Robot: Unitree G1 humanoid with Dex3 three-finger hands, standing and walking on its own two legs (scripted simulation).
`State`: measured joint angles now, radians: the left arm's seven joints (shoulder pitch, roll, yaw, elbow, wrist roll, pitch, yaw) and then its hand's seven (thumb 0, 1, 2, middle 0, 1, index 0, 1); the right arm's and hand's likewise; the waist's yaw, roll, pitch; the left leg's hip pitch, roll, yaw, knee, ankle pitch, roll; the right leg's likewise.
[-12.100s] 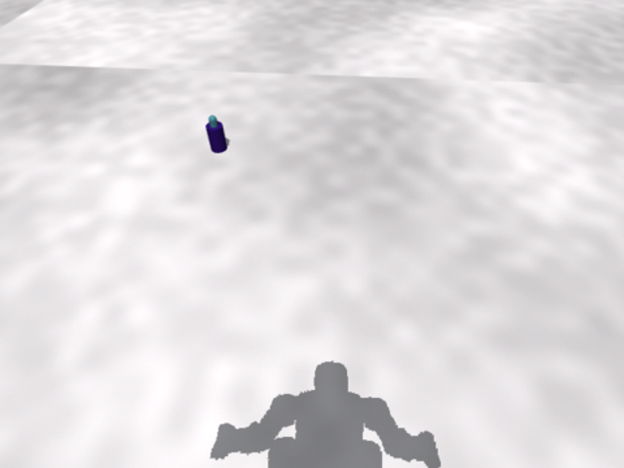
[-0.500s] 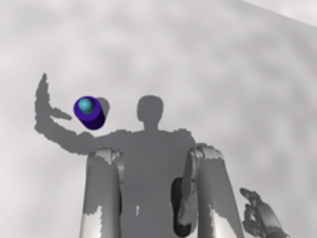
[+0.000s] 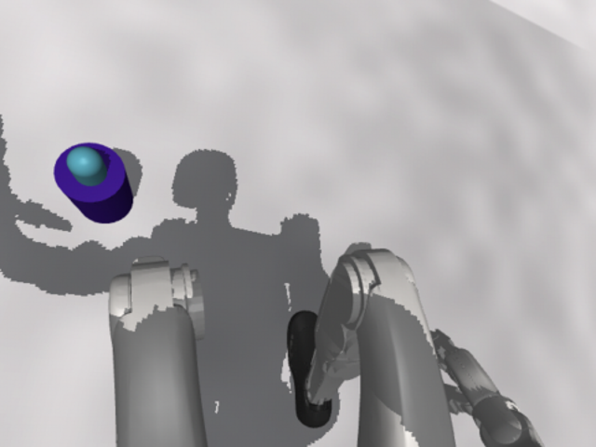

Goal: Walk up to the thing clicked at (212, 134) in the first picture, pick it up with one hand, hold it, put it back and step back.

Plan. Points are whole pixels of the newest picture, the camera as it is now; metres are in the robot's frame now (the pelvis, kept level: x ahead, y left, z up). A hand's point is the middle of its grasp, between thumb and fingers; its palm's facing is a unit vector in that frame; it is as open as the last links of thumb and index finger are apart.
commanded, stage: approach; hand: left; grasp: from the side
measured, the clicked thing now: (96, 181) +0.46 +0.25 -0.22
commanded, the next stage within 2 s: close in in 0.04 s
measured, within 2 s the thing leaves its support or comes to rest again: neither
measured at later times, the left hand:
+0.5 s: hand (64, 206) +0.41 +0.28 -0.20, palm faces +0.19 -0.98 +0.03, open 17.7 cm
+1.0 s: hand (97, 205) +0.42 +0.24 -0.21, palm faces +0.20 -0.98 +0.01, open 17.2 cm
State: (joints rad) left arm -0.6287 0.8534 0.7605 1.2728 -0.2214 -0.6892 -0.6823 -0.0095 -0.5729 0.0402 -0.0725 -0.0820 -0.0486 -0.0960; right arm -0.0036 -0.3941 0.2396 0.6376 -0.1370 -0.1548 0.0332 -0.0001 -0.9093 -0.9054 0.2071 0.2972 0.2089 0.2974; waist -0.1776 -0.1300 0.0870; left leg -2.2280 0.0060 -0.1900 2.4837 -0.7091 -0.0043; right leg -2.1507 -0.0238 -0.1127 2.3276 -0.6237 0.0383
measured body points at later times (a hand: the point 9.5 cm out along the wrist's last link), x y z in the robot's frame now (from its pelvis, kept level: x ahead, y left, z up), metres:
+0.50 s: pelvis -0.01 +0.01 -0.04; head +0.22 +0.17 +0.31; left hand +0.39 +0.33 -0.20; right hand +0.15 -0.25 -0.07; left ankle +0.08 +0.12 -0.29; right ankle +0.13 -0.13 -0.29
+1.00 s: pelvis -0.02 +0.02 -0.04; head +0.22 +0.19 +0.30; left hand +0.40 +0.30 -0.21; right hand +0.13 -0.24 -0.07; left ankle +0.08 +0.12 -0.29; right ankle +0.12 -0.13 -0.29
